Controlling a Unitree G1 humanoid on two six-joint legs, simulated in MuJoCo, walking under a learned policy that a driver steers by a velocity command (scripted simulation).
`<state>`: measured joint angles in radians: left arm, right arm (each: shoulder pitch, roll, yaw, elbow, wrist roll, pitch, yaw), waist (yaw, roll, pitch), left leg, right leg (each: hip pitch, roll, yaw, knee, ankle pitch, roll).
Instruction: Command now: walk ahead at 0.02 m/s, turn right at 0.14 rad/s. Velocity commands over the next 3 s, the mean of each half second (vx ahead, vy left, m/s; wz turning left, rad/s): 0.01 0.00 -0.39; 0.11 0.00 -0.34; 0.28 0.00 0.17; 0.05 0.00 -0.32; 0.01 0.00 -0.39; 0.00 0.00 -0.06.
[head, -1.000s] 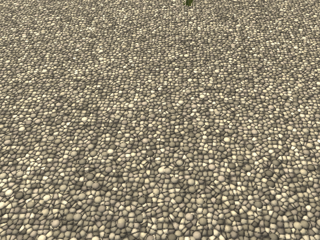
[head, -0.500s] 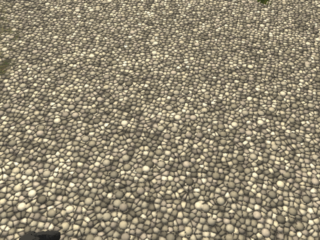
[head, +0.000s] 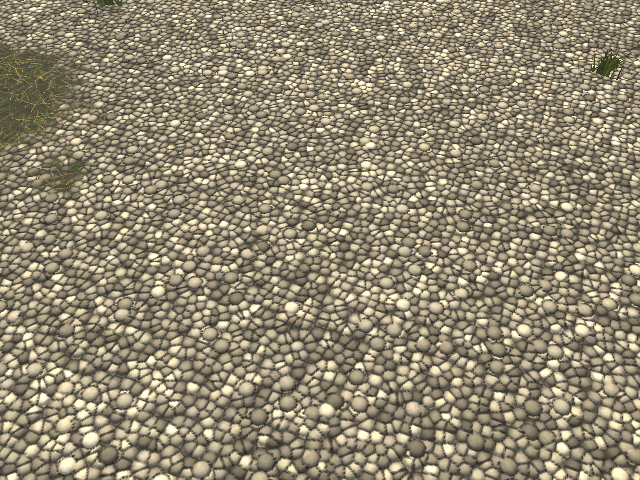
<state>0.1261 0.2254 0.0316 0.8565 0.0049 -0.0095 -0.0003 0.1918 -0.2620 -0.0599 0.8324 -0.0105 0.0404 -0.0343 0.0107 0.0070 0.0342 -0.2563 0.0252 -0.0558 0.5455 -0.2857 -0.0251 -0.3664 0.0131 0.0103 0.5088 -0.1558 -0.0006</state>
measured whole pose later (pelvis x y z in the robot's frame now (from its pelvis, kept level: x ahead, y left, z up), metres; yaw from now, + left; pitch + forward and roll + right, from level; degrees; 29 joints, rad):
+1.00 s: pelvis +0.04 +0.00 +0.01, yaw -25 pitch +2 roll +0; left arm 0.21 0.28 0.06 0.75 -0.02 -0.02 0.00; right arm 0.31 -0.27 -0.05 0.79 0.02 -0.02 -0.02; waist -0.03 0.00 -0.03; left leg -0.23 0.03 0.00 0.49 -0.29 0.00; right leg -0.20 0.01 -0.01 0.45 -0.30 -0.03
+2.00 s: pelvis +0.25 -0.11 +0.00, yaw -31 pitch +2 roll +2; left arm 0.25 0.30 0.06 0.70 0.02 0.02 0.01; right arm 0.08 -0.32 -0.08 0.77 0.00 0.03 -0.02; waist 0.02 0.03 0.05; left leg -0.48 0.01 0.04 0.91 -0.47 -0.03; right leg -0.31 -0.01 0.01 0.57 -0.29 -0.04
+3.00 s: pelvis +0.26 -0.12 +0.00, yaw -42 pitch -2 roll +0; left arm 0.23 0.23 0.03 0.77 0.02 0.00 0.02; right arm 0.15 -0.26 -0.03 0.93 0.00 0.01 -0.02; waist -0.02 0.00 0.04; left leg -0.21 0.03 -0.03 0.52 -0.27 -0.04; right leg -0.18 0.01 0.05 0.53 -0.32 0.01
